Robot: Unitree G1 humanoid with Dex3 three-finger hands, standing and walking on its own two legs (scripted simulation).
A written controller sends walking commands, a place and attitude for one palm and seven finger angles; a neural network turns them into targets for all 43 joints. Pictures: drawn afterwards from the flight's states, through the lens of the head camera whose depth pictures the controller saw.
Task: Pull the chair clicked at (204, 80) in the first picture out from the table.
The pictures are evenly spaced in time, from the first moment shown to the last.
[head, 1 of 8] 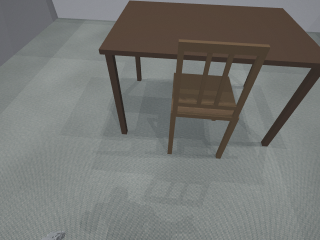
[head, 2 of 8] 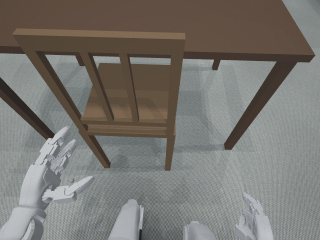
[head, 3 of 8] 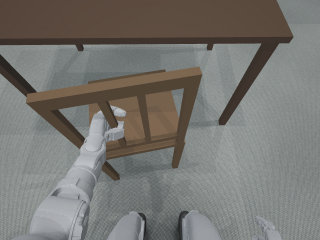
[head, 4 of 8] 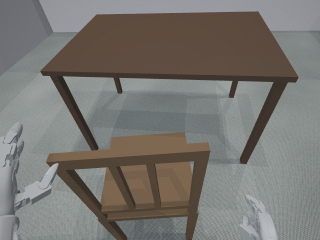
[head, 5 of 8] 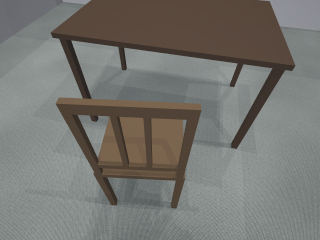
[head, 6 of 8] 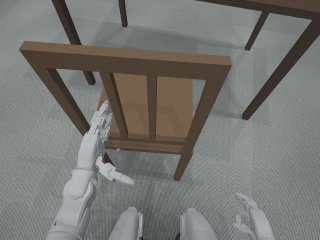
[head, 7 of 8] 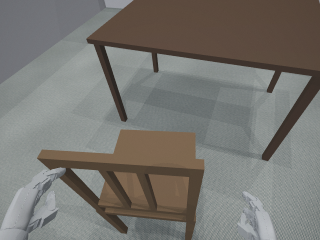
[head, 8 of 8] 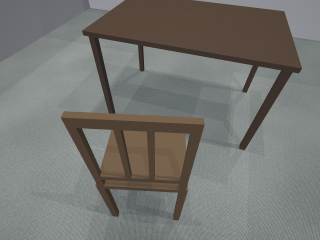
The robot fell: no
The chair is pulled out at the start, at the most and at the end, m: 0.00 0.55 0.55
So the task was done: yes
